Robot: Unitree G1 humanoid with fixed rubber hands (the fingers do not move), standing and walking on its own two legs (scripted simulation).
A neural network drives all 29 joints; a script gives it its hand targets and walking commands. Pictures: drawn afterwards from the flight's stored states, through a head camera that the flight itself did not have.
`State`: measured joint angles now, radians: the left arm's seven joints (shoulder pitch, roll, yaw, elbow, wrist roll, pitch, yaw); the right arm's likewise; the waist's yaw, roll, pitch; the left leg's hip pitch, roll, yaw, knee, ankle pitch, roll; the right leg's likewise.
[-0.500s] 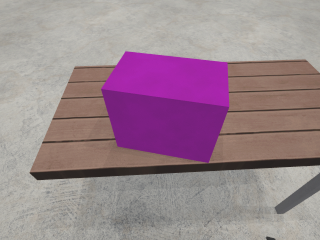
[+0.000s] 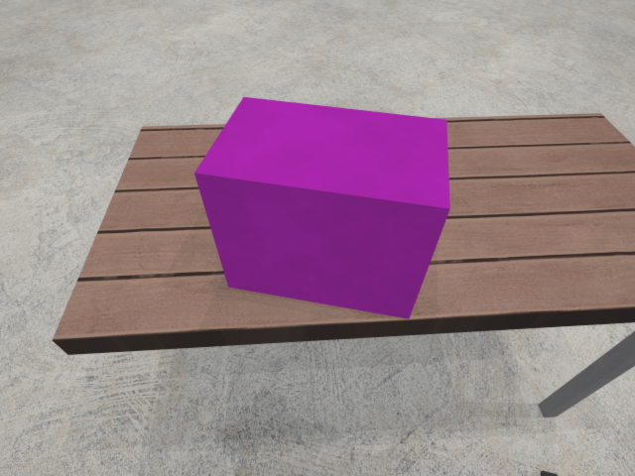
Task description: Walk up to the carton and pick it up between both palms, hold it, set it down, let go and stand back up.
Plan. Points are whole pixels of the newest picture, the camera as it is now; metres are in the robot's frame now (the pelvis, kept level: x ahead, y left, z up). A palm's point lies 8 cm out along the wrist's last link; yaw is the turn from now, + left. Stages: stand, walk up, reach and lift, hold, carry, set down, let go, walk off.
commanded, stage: stand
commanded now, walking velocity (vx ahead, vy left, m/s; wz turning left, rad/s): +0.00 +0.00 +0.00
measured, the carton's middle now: (328, 210) +0.46 +0.00 +0.06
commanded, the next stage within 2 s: none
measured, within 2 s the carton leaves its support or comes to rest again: neither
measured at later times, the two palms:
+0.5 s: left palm out of the picture +0.09 +0.30 -0.11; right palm out of the picture +0.08 -0.30 -0.11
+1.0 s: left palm out of the picture +0.10 +0.29 -0.11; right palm out of the picture +0.09 -0.31 -0.11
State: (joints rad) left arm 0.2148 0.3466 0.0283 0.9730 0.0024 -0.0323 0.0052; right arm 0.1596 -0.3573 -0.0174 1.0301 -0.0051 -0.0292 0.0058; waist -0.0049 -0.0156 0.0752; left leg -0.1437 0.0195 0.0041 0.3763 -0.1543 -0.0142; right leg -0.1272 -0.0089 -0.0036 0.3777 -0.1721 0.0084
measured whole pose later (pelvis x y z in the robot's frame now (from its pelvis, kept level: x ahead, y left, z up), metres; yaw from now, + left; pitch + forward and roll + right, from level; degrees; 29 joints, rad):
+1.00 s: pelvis +0.03 -0.01 +0.00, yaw +0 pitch -3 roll +0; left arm 0.16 0.34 0.04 1.03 0.00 -0.02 0.02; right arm 0.14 -0.35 -0.01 1.08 0.00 -0.02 -0.01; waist -0.01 -0.01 0.08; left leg -0.10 0.03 0.00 0.33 -0.17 -0.03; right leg -0.09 0.00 -0.01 0.34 -0.19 0.00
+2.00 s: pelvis +0.04 -0.01 +0.00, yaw +0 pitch -3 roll +0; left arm 0.16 0.34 0.04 1.04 -0.01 -0.03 0.02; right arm 0.14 -0.35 -0.01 1.08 0.00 -0.02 -0.02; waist 0.00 -0.01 0.08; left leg -0.08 0.03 0.00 0.31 -0.18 -0.03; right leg -0.07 0.00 0.00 0.32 -0.20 0.00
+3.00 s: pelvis +0.03 -0.01 +0.00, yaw +0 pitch -4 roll +0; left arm 0.18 0.34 0.05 1.05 -0.01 -0.03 0.02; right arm 0.16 -0.34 -0.02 1.09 0.00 -0.02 -0.02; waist -0.01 -0.01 0.08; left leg -0.08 0.04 0.00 0.32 -0.17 -0.04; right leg -0.07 0.00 0.00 0.32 -0.19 0.00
